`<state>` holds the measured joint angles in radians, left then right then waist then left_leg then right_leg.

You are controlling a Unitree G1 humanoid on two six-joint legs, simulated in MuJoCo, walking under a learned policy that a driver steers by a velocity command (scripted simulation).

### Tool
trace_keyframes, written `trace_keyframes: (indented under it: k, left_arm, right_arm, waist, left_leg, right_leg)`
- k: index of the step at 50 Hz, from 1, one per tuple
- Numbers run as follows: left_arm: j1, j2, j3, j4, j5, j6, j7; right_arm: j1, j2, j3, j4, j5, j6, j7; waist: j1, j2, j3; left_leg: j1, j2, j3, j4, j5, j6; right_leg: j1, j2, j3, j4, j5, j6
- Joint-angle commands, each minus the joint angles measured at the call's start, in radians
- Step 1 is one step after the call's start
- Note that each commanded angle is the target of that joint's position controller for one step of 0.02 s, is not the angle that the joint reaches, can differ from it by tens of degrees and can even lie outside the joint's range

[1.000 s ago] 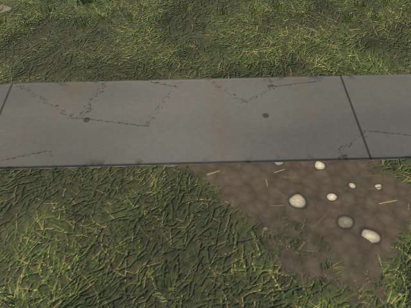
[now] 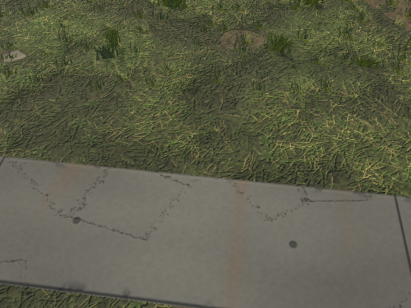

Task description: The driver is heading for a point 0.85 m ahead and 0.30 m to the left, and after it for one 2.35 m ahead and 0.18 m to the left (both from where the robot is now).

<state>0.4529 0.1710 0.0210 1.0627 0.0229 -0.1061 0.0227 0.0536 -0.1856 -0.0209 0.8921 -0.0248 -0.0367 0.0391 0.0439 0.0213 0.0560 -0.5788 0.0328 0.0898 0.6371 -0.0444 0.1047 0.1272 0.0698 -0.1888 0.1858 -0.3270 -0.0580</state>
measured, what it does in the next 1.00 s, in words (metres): walks ahead, turning left: left foot, then right foot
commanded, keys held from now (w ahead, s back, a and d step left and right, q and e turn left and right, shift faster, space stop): w+q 1.00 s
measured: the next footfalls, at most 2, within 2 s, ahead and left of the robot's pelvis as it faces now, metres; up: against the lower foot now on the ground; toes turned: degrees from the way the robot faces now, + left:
left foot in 0.08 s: +0.20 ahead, +0.07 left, +0.00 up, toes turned +7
right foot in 0.62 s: +0.55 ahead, -0.02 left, +0.00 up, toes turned +23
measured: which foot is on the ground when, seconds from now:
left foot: up 0.00-0.06, down 0.08-0.64, up 0.66-1.00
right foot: down 0.00-0.06, up 0.08-0.60, down 0.62-1.00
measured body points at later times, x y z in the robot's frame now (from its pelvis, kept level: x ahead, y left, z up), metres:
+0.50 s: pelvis +0.27 +0.03 +0.01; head +0.30 +0.06 +0.46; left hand +0.42 +0.31 -0.10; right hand +0.29 -0.24 -0.12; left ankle +0.16 +0.07 -0.73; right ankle +0.47 -0.08 -0.68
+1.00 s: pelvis +0.52 +0.09 +0.01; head +0.54 +0.10 +0.46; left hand +0.36 +0.31 -0.12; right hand +0.81 -0.01 -0.09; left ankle +0.56 +0.27 -0.67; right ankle +0.51 -0.03 -0.73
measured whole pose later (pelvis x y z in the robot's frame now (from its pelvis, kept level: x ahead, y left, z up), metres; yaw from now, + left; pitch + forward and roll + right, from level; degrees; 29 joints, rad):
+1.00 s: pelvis +0.52 +0.09 +0.01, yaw +34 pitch +1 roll -2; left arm 0.40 0.25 0.05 0.88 0.02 -0.09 0.00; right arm 0.10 -0.27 -0.05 0.74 -0.03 0.00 0.07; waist 0.05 0.04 0.04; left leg -0.67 0.07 0.00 0.85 -0.06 0.05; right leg -0.01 0.01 -0.20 0.25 -0.25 -0.02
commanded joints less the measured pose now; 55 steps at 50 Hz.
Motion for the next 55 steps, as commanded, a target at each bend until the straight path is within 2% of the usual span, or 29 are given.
trace_keyframes:
  k: [1, 2, 3, 4, 5, 6, 7, 8, 9, 10, 11, 14, 19, 25, 27, 28, 30, 31, 32, 33, 34, 35, 36, 38, 42, 45, 49, 53, 55]
  left_arm:
    - [0.046, 0.164, 0.031, -0.015, 0.004, 0.004, 0.019]
    - [0.036, 0.178, 0.035, -0.018, 0.006, 0.012, 0.02]
    - [0.024, 0.191, 0.039, -0.026, 0.003, 0.02, 0.019]
    - [-0.004, 0.19, 0.037, -0.058, -0.003, 0.02, 0.014]
    - [0.031, 0.097, 0.022, -0.122, -0.021, 0.012, -0.01]
    - [-0.073, 0.167, 0.039, -0.154, -0.012, 0.0, -0.015]
    - [-0.154, 0.164, 0.037, -0.193, -0.015, -0.015, -0.02]
    - [-0.169, 0.162, 0.036, -0.195, -0.016, -0.023, -0.02]
    - [-0.167, 0.153, 0.038, -0.191, -0.006, -0.014, -0.018]
    - [-0.151, 0.141, 0.036, -0.196, 0.012, 0.007, -0.019]
    - [-0.14, 0.127, 0.035, -0.197, 0.022, 0.029, -0.023]
    - [-0.198, 0.117, 0.034, -0.233, 0.027, 0.062, -0.032]
    - [-0.415, 0.135, 0.032, -0.321, 0.018, 0.07, -0.037]
    - [-0.582, 0.145, 0.017, -0.403, 0.007, 0.055, -0.046]
    - [-0.574, 0.16, 0.017, -0.418, 0.002, 0.045, -0.046]
    - [-0.529, 0.172, 0.019, -0.412, 0.0, 0.04, -0.044]
    - [-0.316, 0.217, 0.039, -0.352, -0.003, 0.025, -0.027]
    - [-0.17, 0.261, 0.054, -0.325, 0.011, 0.011, -0.012]
    - [-0.045, 0.346, 0.072, -0.332, 0.038, 0.013, 0.006]
    - [-0.097, 0.366, 0.082, -0.331, 0.028, 0.031, 0.0]
    - [-0.183, 0.265, 0.066, -0.353, 0.019, 0.041, -0.006]
    - [-0.234, 0.188, 0.048, -0.358, 0.01, 0.041, -0.009]
    - [-0.254, 0.164, 0.039, -0.351, 0.013, 0.039, -0.012]
    - [-0.222, 0.164, 0.038, -0.32, 0.008, 0.024, -0.012]
    - [-0.165, 0.181, 0.047, -0.287, -0.007, -0.006, -0.024]
    - [-0.13, 0.18, 0.048, -0.266, -0.004, -0.004, -0.025]
    - [-0.099, 0.202, 0.054, -0.248, -0.005, 0.0, -0.023]
    - [-0.026, 0.231, 0.06, -0.212, -0.004, 0.017, -0.015]
    - [-0.006, 0.254, 0.061, -0.191, -0.001, 0.033, -0.012]
  right_arm:
    - [-0.003, -0.072, -0.022, -0.057, -0.004, -0.016, -0.007]
    - [0.082, -0.088, -0.033, -0.033, -0.005, -0.019, -0.012]
    - [0.211, -0.11, -0.048, 0.008, -0.01, -0.025, -0.015]
    - [0.365, -0.182, -0.077, 0.045, -0.027, -0.028, -0.023]
    - [0.394, -0.288, -0.107, 0.029, -0.028, -0.021, -0.034]
    - [0.391, -0.279, -0.106, 0.035, 0.01, -0.005, -0.029]
    - [0.318, -0.256, -0.1, 0.031, 0.017, -0.002, -0.033]
    - [0.272, -0.2, -0.088, 0.025, 0.017, -0.005, -0.033]
    - [0.23, -0.169, -0.08, 0.018, 0.016, -0.01, -0.036]
    - [0.211, -0.142, -0.07, 0.017, 0.022, -0.016, -0.041]
    - [0.214, -0.143, -0.067, 0.015, 0.024, -0.025, -0.042]
    - [0.263, -0.191, -0.076, 0.02, 0.027, -0.04, -0.041]
    - [0.374, -0.194, -0.077, 0.021, 0.025, -0.031, -0.038]
    - [0.458, -0.208, -0.079, 0.013, 0.009, -0.025, -0.05]
    - [0.442, -0.223, -0.083, 0.001, 0.005, -0.025, -0.058]
    - [0.412, -0.234, -0.086, -0.01, 0.005, -0.025, -0.061]
    - [0.347, -0.257, -0.091, -0.031, 0.009, -0.033, -0.051]
    - [0.335, -0.237, -0.087, -0.043, 0.02, -0.043, -0.04]
    - [0.383, -0.138, -0.063, -0.081, 0.048, -0.048, -0.037]
    - [0.457, -0.155, -0.063, -0.103, 0.044, -0.041, -0.041]
    - [0.432, -0.203, -0.069, -0.067, 0.013, -0.021, -0.048]
    - [0.359, -0.196, -0.068, -0.069, 0.002, -0.015, -0.036]
    - [0.332, -0.173, -0.065, -0.078, 0.002, -0.01, -0.027]
    - [0.319, -0.155, -0.062, -0.088, -0.015, 0.013, -0.008]
    - [0.218, -0.14, -0.054, -0.143, -0.013, 0.031, 0.014]
    - [0.115, -0.13, -0.046, -0.185, -0.01, 0.03, 0.025]
    - [-0.021, -0.105, -0.026, -0.235, -0.007, 0.022, 0.043]
    - [-0.098, -0.114, -0.024, -0.271, -0.019, 0.023, 0.044]
    - [-0.061, -0.124, -0.029, -0.262, -0.027, 0.02, 0.032]
  waist:
    - [-0.05, -0.103, 0.009]
    - [-0.084, -0.109, -0.041]
    - [-0.138, -0.104, -0.11]
    - [-0.21, -0.055, -0.194]
    - [-0.16, 0.179, -0.289]
    - [-0.174, 0.091, -0.314]
    - [-0.141, 0.046, -0.161]
    - [-0.106, -0.034, -0.092]
    - [-0.063, -0.072, -0.045]
    - [-0.029, -0.063, -0.039]
    - [-0.015, -0.047, -0.048]
    - [-0.015, -0.016, -0.037]
    - [-0.093, 0.029, -0.01]
    - [-0.149, 0.049, -0.004]
    - [-0.131, 0.062, -0.004]
    - [-0.102, 0.069, -0.011]
    - [-0.002, 0.044, -0.102]
    - [0.065, -0.014, -0.201]
    - [0.078, -0.169, -0.361]
    - [0.0, -0.355, -0.414]
    - [-0.03, -0.16, -0.241]
    - [-0.025, -0.049, -0.123]
    - [-0.041, -0.047, -0.067]
    - [-0.058, -0.112, -0.036]
    - [-0.058, -0.111, -0.038]
    - [-0.043, -0.104, -0.015]
    - [-0.014, -0.106, 0.01]
    - [0.01, -0.105, 0.031]
    - [-0.012, -0.12, 0.001]
  left_leg:
    - [0.071, -0.071, 0.065, -0.036, -0.132, 0.055]
    - [0.161, -0.108, 0.08, -0.055, -0.173, 0.08]
    - [0.323, -0.132, 0.071, -0.12, -0.156, 0.11]
    - [0.57, -0.026, -0.096, -0.16, -0.194, 0.17]
    - [0.875, 0.283, -0.616, -0.215, -0.183, 0.332]
    - [0.898, 0.316, -0.823, -0.336, -0.156, 0.362]
    - [0.784, 0.29, -0.658, -0.357, -0.113, 0.322]
    - [0.658, 0.253, -0.566, -0.382, -0.018, 0.276]
    - [0.549, 0.203, -0.489, -0.397, 0.069, 0.235]
    - [0.477, 0.157, -0.428, -0.409, 0.129, 0.212]
    - [0.445, 0.135, -0.396, -0.414, 0.162, 0.204]
    - [0.396, 0.088, -0.353, -0.435, 0.2, 0.192]
    - [0.472, 0.064, -0.382, -0.434, 0.182, 0.134]
    - [0.618, 0.083, -0.442, -0.351, 0.288, 0.129]
    - [0.623, 0.095, -0.468, -0.314, 0.325, 0.11]
    - [0.595, 0.094, -0.472, -0.288, 0.355, 0.091]
    - [0.511, 0.039, -0.444, -0.095, 0.504, 0.043]
    - [0.402, -0.025, -0.4, 0.117, 0.39, 0.02]
    - [0.2, -0.114, -0.289, 0.418, -0.07, -0.008]
    - [0.004, -0.182, -0.218, 0.585, -0.515, -0.013]
    - [-0.061, -0.086, -0.221, 0.657, -0.429, -0.011]
    - [-0.049, -0.053, -0.204, 0.626, -0.345, -0.018]
    - [-0.025, -0.024, -0.193, 0.58, -0.306, -0.025]
    - [0.01, 0.006, -0.173, 0.545, -0.284, -0.038]
    - [-0.082, 0.028, -0.158, 0.511, -0.187, -0.05]
    - [-0.136, 0.037, -0.134, 0.4, -0.086, -0.064]
    - [-0.061, 0.036, -0.062, 0.156, 0.034, -0.053]
    - [-0.002, 0.005, -0.005, 0.012, -0.082, -0.012]
    - [0.094, -0.052, 0.025, -0.038, -0.192, 0.024]
  right_leg:
    - [0.024, -0.318, 0.026, 0.176, 1.048, -0.073]
    - [0.026, -0.318, 0.012, 0.313, 1.133, -0.071]
    - [-0.03, -0.308, -0.006, 0.503, 1.087, -0.059]
    - [-0.236, -0.285, -0.015, 0.776, 0.841, -0.036]
    - [-0.671, -0.089, -0.018, 1.186, 0.009, 0.02]
    - [-0.827, -0.03, 0.195, 1.301, -0.164, 0.019]
    - [-0.905, -0.104, 0.231, 1.247, -0.066, 0.011]
    - [-0.858, -0.137, 0.225, 1.157, 0.0, 0.014]
    - [-0.797, -0.161, 0.226, 1.081, 0.015, 0.025]
    - [-0.735, -0.173, 0.228, 1.026, 0.015, 0.043]
    - [-0.698, -0.175, 0.225, 0.986, 0.012, 0.057]
    - [-0.712, -0.173, 0.194, 0.875, 0.072, 0.092]
    - [-0.816, -0.159, 0.19, 0.661, 0.264, 0.112]
    - [-0.836, -0.104, 0.197, 0.483, 0.281, 0.092]
    - [-0.761, -0.089, 0.211, 0.41, 0.258, 0.073]
    - [-0.671, -0.076, 0.212, 0.367, 0.232, 0.06]
    - [-0.352, -0.029, 0.191, 0.284, 0.198, 0.023]
    - [-0.118, -0.123, 0.271, 0.258, 0.174, -0.013]
    - [0.14, -0.409, 0.583, 0.233, 0.015, -0.071]
    - [0.177, -0.533, 0.978, 0.104, -0.029, -0.165]
    - [0.023, -0.498, 0.88, 0.096, -0.148, -0.158]
    - [-0.115, -0.439, 0.713, 0.074, -0.117, -0.139]
    - [-0.204, -0.391, 0.587, 0.041, -0.01, -0.113]
    - [-0.28, -0.338, 0.43, 0.011, 0.153, -0.093]
    - [-0.247, -0.344, 0.287, -0.031, 0.34, -0.111]
    - [-0.222, -0.324, 0.182, -0.042, 0.4, -0.105]
    - [-0.217, -0.308, 0.07, -0.038, 0.427, -0.078]
    - [-0.121, -0.346, 0.034, 0.008, 0.526, -0.066]
    - [-0.073, -0.356, 0.006, 0.128, 0.805, -0.059]
Over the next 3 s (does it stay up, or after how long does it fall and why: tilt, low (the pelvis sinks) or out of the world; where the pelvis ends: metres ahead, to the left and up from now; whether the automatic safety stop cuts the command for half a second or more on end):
stays up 1.12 0.38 0.01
